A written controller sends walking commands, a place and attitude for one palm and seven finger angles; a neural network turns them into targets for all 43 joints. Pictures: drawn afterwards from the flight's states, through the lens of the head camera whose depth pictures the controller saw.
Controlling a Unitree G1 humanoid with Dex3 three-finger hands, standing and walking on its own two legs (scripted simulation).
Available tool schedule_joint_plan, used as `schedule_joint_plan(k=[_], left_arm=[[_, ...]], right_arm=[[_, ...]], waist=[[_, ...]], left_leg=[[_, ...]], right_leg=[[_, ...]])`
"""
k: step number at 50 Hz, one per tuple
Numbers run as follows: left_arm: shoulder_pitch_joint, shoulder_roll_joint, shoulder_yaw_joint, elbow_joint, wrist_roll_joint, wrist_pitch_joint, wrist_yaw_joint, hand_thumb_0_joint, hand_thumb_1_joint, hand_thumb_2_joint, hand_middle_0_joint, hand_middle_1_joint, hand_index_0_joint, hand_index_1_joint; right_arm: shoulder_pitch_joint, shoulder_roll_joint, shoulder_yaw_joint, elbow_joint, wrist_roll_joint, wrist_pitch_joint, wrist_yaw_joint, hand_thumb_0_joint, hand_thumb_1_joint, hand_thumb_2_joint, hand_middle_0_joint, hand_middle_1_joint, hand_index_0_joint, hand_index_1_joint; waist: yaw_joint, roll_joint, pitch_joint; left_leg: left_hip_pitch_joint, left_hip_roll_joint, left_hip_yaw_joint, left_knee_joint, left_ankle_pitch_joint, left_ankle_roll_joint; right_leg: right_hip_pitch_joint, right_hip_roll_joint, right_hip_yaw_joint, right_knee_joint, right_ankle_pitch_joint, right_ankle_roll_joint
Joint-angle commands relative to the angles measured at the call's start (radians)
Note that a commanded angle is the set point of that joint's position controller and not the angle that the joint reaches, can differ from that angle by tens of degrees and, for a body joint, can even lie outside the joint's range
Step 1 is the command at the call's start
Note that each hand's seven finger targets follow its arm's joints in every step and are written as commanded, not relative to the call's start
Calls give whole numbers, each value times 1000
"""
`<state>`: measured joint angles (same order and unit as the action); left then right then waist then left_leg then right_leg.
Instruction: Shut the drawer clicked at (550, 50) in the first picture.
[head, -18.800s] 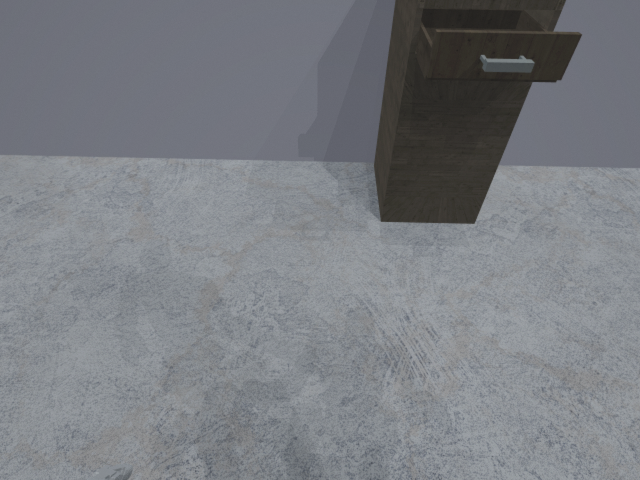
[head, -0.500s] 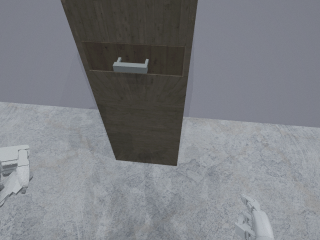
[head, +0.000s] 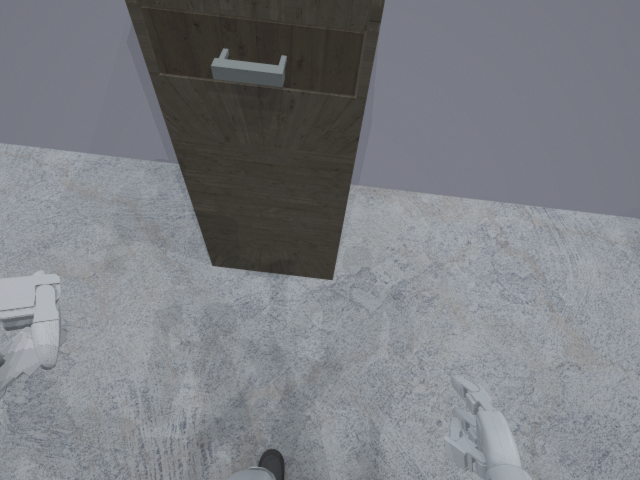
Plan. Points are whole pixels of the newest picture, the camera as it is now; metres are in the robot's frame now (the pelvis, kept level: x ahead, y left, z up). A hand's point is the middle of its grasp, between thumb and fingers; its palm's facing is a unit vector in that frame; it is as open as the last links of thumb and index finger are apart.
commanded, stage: step back with the hand held close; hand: left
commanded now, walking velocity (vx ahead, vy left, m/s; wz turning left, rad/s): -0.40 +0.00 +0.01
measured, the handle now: (251, 65) +0.76 +0.19 +0.06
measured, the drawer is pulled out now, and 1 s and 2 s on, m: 0.00 0.00 0.00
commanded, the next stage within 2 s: stop stepping back and stand still in 0.28 s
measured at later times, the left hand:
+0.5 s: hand out of the picture +0.03 +0.17 +0.16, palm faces +0.32 -0.81 -0.49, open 3.3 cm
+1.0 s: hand out of the picture -0.12 +0.15 +0.19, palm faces +0.47 -0.73 -0.50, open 3.3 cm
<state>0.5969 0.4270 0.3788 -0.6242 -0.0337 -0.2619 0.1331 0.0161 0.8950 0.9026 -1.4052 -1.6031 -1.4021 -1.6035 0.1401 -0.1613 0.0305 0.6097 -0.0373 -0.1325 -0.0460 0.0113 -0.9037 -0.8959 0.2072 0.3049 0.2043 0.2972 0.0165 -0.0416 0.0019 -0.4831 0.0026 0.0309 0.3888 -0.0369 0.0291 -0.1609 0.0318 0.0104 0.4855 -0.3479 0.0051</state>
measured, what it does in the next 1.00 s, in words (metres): walks backwards: left foot, then right foot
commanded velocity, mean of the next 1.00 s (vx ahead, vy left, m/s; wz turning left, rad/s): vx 0.07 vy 0.04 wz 0.02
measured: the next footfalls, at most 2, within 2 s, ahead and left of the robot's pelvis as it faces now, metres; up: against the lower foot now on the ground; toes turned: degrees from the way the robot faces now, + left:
left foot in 0.28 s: -0.02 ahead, +0.06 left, +0.00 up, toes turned +2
right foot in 0.52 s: -0.09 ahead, -0.17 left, +0.00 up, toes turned -5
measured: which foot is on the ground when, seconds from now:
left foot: down 0.00-0.10, up 0.12-0.26, down 0.28-0.52, up 0.54-0.80, down 0.82-1.00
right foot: down 0.00-0.28, up 0.30-0.50, down 0.52-0.82, up 0.84-1.00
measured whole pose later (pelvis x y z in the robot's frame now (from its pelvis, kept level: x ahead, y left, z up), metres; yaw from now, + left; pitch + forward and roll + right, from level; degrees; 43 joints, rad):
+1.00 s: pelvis -0.28 -0.10 +0.00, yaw +5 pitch -3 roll +1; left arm 0.65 0.42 0.40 -0.53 0.01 -0.25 0.16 0.02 0.89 0.90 -1.41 -1.60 -1.40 -1.60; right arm 0.37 -0.19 -0.01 0.66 -0.01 -0.15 -0.08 0.01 -0.91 -0.90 0.20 0.30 0.20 0.30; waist -0.05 -0.01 -0.09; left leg -0.20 0.06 0.04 0.51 -0.28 0.00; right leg -0.45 -0.02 -0.13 0.90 -0.43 0.00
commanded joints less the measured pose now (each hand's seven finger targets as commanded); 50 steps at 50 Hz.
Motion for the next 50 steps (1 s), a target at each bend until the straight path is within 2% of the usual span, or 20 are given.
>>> schedule_joint_plan(k=[1,3,5,9,12,14,15,19,24,25,27,30,32,39,41,42,43,44,46,50], left_arm=[[111,200,176,-267,-36,-71,-8,0,900,900,-1400,-1600,-1400,-1600],[127,238,232,-291,-59,-71,-10,0,900,900,-1400,-1600,-1400,-1600],[145,271,291,-249,-68,-68,2,0,900,900,-1400,-1600,-1400,-1600],[179,189,238,-122,-48,-7,-10,0,900,900,-1400,-1600,-1400,-1600],[69,125,115,-121,-34,1,-16,0,900,900,-1400,-1600,-1400,-1600],[6,126,66,-170,-30,2,-14,0,900,900,-1400,-1600,-1400,-1600],[-6,109,20,-178,-21,-18,-16,0,900,900,-1400,-1600,-1400,-1600],[28,134,80,-193,-11,16,12,0,900,900,-1400,-1600,-1400,-1600],[103,161,140,-206,0,30,39,0,900,900,-1400,-1600,-1400,-1600],[90,190,167,-201,10,32,44,0,900,900,-1400,-1600,-1400,-1600],[17,186,140,-179,3,32,45,0,900,900,-1400,-1600,-1400,-1600],[-173,160,105,-127,15,19,24,0,900,900,-1400,-1600,-1400,-1600],[-74,118,76,-15,13,19,22,0,900,900,-1400,-1600,-1400,-1600],[-70,104,74,-112,31,7,55,0,900,900,-1400,-1600,-1400,-1600],[-45,100,81,-190,35,-18,56,0,900,900,-1400,-1600,-1400,-1600],[-61,129,101,-228,55,-26,53,0,900,900,-1400,-1600,-1400,-1600],[-45,181,158,-239,73,-30,46,0,900,900,-1400,-1600,-1400,-1600],[-1,146,143,-189,45,-42,41,0,900,900,-1400,-1600,-1400,-1600],[-12,120,119,-133,48,-40,38,0,900,900,-1400,-1600,-1400,-1600],[-17,105,101,31,35,-23,38,0,900,900,-1400,-1600,-1400,-1600]], right_arm=[[-30,-181,-79,-154,10,-26,4,0,-900,-900,200,300,200,300],[-70,-156,-72,-196,33,13,6,0,-900,-900,200,300,200,300],[-123,-137,-53,-244,69,43,-9,0,-900,-900,200,300,200,300],[-146,-115,-33,-214,60,48,-40,0,-900,-900,200,300,200,300],[-99,-158,-38,-166,47,63,-67,0,-900,-900,200,300,200,300],[-13,-198,-80,-159,45,49,-46,0,-900,-900,200,300,200,300],[-15,-195,-85,-156,50,23,-35,0,-900,-900,200,300,200,300],[-9,-176,-90,-164,30,-10,-27,0,-900,-900,200,300,200,300],[-58,-176,-73,-229,46,-10,-35,0,-900,-900,200,300,200,300],[-56,-170,-79,-238,42,-1,-40,0,-900,-900,200,300,200,300],[-75,-151,-80,-213,35,11,-39,0,-900,-900,200,300,200,300],[-6,-147,-76,-137,19,20,-34,0,-900,-900,200,300,200,300],[13,-149,-74,-133,22,16,-49,0,-900,-900,200,300,200,300],[47,-155,-67,-128,12,-37,-57,0,-900,-900,200,300,200,300],[53,-200,-81,-159,6,-50,-52,0,-900,-900,200,300,200,300],[43,-180,-82,-160,10,-65,-46,0,-900,-900,200,300,200,300],[30,-176,-95,-146,10,-78,-39,0,-900,-900,200,300,200,300],[48,-158,-86,-124,22,-77,-28,0,-900,-900,200,300,200,300],[14,-161,-80,-119,35,-85,-25,0,-900,-900,200,300,200,300],[20,-173,-83,-113,25,-49,-59,0,-900,-900,200,300,200,300]], waist=[[22,208,-412],[24,26,-394],[35,-258,-327],[15,-87,-180],[-38,99,-143],[-24,241,-251],[-17,198,-219],[-2,173,-191],[3,241,-66],[1,130,-51],[9,-228,54],[-67,-151,-22],[-55,-106,-28],[-47,-59,-128],[-42,358,-62],[-48,435,-2],[-29,304,-47],[-48,324,15],[-26,250,117],[9,173,64]], left_leg=[[587,181,-158,43,610,53],[456,111,-57,125,412,16],[103,-11,32,342,-250,-31],[-48,-14,22,340,-352,-40],[252,-2,39,32,185,-27],[548,264,-209,-15,819,90],[553,337,-264,-60,723,128],[404,286,-199,-71,550,131],[-164,142,-70,-153,-586,51],[-177,54,-7,3,-598,6],[-27,-46,-64,713,-447,-52],[33,10,-57,863,-279,-60],[82,32,-14,689,-275,-39],[273,-15,100,-24,-431,42],[268,203,-263,-246,-678,143],[230,330,-385,-267,-669,208],[210,310,-296,-204,-400,207],[188,319,-372,-228,-537,216],[62,287,-255,-218,-589,171],[-203,182,-65,28,-645,70]], right_leg=[[-79,10,-12,-60,151,6],[-14,-78,20,-138,547,21],[101,-284,100,-101,1203,62],[96,-292,65,-23,1298,-9],[-37,-128,-34,64,1060,40],[-281,-23,8,310,41,66],[-341,-16,60,452,-241,45],[-273,-27,23,397,-132,21],[160,-21,-88,125,-43,4],[118,-73,-17,-10,-141,-19],[-446,-472,605,-462,-602,-192],[-491,-366,380,-408,-602,-112],[-445,-308,219,-348,-465,-91],[-119,-244,60,-145,-278,-35],[-257,-51,-80,308,-180,13],[-402,-22,-132,577,-153,29],[-404,-33,-86,712,-106,24],[-486,-66,-50,731,-94,15],[-428,-117,-43,573,-61,-3],[112,-39,-112,138,-161,-36]])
